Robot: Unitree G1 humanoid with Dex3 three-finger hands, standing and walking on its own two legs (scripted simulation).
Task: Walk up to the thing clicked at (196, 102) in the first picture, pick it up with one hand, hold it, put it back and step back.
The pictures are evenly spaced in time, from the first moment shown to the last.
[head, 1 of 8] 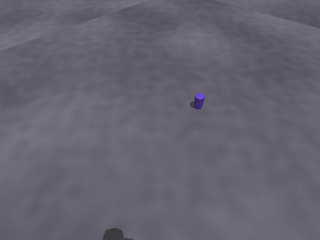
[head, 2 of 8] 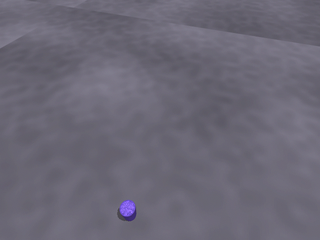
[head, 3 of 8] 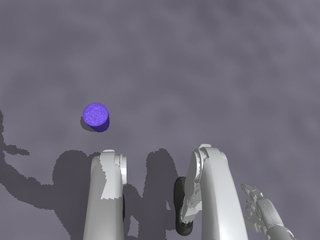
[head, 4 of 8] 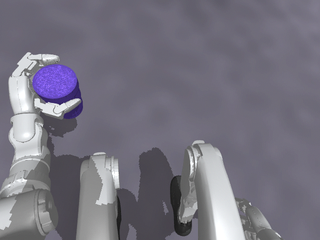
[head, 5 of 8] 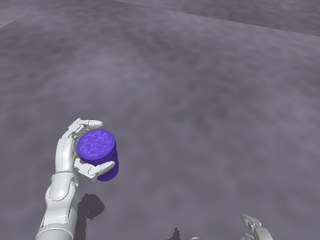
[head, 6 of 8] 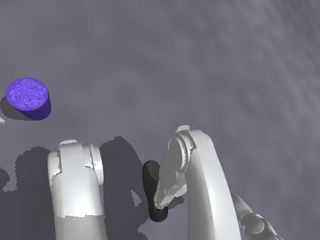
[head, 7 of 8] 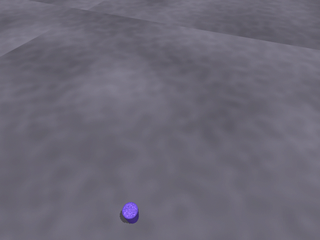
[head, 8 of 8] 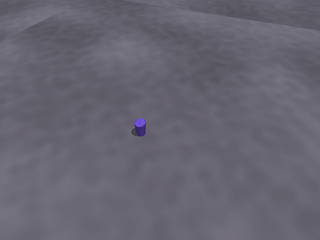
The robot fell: no
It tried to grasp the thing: yes
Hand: left
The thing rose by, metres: 0.69
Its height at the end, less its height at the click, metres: +0.00
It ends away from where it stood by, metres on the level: 0.01
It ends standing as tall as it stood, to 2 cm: yes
